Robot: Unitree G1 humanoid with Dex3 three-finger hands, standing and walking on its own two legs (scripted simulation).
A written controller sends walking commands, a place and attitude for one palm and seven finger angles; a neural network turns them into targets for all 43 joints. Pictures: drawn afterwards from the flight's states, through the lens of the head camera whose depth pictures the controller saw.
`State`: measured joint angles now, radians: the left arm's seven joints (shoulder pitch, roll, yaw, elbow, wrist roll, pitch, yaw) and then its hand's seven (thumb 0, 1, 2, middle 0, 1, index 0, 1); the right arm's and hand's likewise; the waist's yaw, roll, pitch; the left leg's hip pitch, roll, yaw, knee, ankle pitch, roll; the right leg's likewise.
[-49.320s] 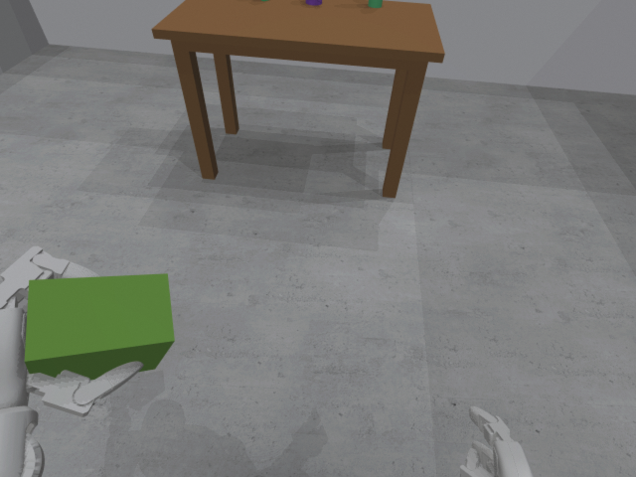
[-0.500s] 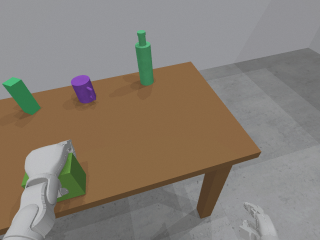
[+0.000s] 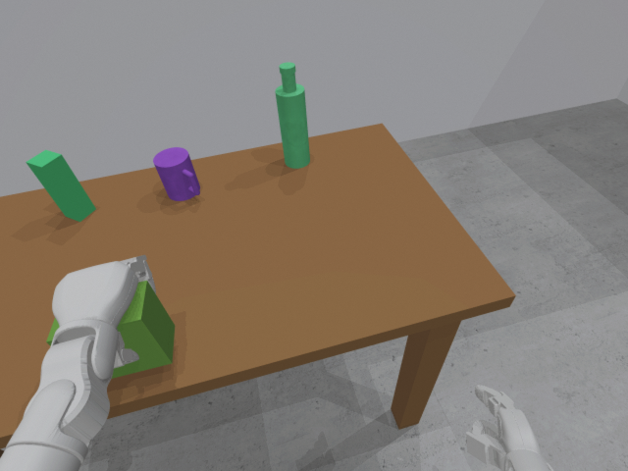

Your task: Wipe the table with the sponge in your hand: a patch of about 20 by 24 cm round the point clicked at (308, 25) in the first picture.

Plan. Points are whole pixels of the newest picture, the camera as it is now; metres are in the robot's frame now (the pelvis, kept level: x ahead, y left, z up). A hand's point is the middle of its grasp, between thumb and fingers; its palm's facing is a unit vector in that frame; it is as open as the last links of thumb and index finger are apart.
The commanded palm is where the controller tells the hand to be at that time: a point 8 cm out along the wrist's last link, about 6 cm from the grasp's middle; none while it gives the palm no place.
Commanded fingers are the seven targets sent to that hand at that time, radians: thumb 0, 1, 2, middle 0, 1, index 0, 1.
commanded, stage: lift the sponge slowly off the table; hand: left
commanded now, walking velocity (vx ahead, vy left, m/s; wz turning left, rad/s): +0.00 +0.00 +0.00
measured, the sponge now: (123, 339) +0.26 +0.31 +0.02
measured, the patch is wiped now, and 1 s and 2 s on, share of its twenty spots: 1.00 1.00 1.00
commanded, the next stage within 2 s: bring the sponge back beside the body in 1.14 s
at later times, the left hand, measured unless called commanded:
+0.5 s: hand (106, 302) +0.26 +0.30 +0.10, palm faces +0.01 -0.07 -1.00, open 10.5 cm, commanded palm +0.24 +0.30 +0.17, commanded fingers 0.00 0.10 1.30 -1.20 -1.60 -1.20 -1.60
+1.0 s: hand (105, 278) +0.27 +0.29 +0.13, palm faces +0.07 -0.05 -1.00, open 10.5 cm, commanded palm +0.24 +0.30 +0.20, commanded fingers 0.00 0.10 1.30 -1.20 -1.60 -1.20 -1.60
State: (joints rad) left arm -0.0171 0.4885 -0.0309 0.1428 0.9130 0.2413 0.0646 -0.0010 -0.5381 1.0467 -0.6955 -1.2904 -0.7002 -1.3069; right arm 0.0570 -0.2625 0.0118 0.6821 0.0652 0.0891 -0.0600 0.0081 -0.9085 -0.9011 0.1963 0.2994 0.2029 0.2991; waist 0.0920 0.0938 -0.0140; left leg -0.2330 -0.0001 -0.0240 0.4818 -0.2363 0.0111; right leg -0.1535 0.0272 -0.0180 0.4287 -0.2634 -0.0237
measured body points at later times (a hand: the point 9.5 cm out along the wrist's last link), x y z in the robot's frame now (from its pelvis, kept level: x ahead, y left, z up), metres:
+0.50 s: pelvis +0.00 +0.00 +0.00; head -0.01 -0.04 +0.45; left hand +0.26 +0.30 +0.15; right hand +0.22 -0.23 -0.09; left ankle +0.01 +0.11 -0.74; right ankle -0.02 -0.11 -0.74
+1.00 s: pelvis -0.01 +0.00 +0.01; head -0.01 -0.04 +0.45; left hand +0.26 +0.29 +0.19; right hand +0.24 -0.21 -0.08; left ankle +0.01 +0.11 -0.74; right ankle -0.02 -0.11 -0.74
